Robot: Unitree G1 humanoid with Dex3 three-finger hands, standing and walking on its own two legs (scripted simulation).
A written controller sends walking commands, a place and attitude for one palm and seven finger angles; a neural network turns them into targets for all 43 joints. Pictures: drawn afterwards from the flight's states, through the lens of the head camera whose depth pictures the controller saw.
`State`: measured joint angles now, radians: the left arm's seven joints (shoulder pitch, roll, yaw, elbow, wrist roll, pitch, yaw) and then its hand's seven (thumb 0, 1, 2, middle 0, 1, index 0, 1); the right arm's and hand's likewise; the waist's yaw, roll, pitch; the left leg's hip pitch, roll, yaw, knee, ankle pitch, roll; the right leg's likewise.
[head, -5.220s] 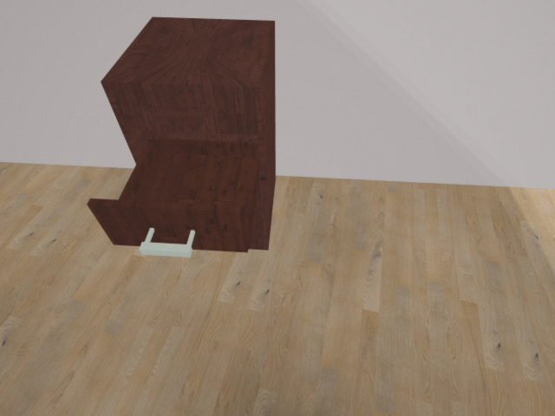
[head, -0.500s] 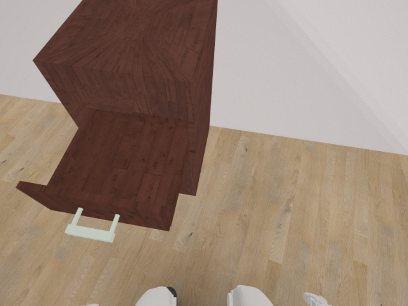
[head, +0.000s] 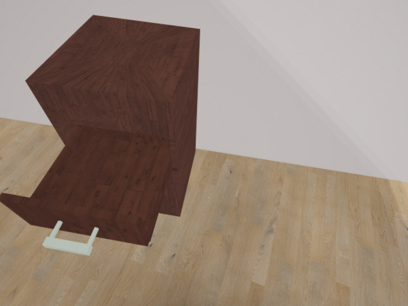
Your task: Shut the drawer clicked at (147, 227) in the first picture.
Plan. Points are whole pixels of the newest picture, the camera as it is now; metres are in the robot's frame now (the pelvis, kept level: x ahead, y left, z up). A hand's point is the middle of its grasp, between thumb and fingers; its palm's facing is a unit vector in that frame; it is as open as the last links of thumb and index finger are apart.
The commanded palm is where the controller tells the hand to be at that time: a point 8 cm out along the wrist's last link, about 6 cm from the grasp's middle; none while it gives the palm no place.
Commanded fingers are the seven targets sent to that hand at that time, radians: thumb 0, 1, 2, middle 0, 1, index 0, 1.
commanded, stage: come to a stop and stand still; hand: left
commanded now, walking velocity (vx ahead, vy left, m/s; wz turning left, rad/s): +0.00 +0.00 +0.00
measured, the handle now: (72, 237) +0.30 +0.38 -0.24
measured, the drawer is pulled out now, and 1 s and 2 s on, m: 0.30 0.30 0.30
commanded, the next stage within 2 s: look again from close up in 0.18 s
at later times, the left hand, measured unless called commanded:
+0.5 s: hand out of the picture +0.04 +0.19 -0.17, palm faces +0.07 -0.97 -0.24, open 7.4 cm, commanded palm none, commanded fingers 0.00 0.90 0.90 -0.20 -0.30 -0.20 -0.30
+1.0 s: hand out of the picture -0.03 +0.22 -0.18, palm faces +0.04 -0.99 -0.17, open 7.4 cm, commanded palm none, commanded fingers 0.00 0.90 0.90 -0.20 -0.30 -0.20 -0.30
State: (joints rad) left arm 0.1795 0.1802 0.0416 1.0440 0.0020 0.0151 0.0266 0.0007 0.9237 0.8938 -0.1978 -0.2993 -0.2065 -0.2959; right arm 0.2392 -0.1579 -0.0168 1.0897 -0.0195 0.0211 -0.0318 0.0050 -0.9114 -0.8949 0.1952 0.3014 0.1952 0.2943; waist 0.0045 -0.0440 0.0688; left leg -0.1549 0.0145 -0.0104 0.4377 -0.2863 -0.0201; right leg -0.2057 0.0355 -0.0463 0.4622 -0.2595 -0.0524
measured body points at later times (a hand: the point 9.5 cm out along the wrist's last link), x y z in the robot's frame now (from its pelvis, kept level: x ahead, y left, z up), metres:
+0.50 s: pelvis +0.00 +0.00 -0.01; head +0.00 +0.00 +0.44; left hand +0.03 +0.24 -0.16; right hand +0.03 -0.26 -0.16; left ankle -0.02 +0.13 -0.74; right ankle -0.01 -0.08 -0.74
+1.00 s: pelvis -0.02 +0.05 +0.00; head -0.03 +0.07 +0.45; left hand -0.03 +0.27 -0.16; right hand +0.00 -0.18 -0.15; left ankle -0.02 +0.13 -0.74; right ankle -0.01 -0.08 -0.74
